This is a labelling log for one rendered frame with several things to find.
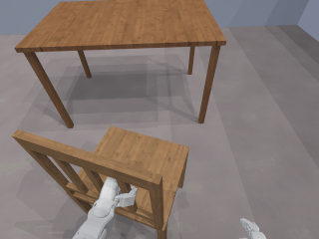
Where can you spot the robot left hand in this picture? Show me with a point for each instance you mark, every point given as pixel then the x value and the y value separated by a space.
pixel 111 190

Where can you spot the table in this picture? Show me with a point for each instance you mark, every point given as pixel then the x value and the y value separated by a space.
pixel 123 24

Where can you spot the robot right hand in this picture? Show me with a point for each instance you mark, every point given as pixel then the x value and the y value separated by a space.
pixel 252 229

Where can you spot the robot left forearm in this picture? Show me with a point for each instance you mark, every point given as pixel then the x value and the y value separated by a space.
pixel 99 222

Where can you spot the chair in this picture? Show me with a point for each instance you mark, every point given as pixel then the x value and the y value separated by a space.
pixel 154 166

